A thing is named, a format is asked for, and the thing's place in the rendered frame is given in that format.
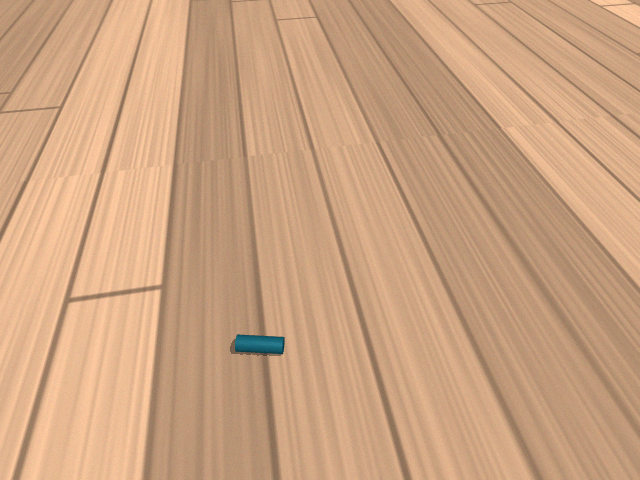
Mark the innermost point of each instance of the can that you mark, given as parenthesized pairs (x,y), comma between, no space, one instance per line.
(259,344)

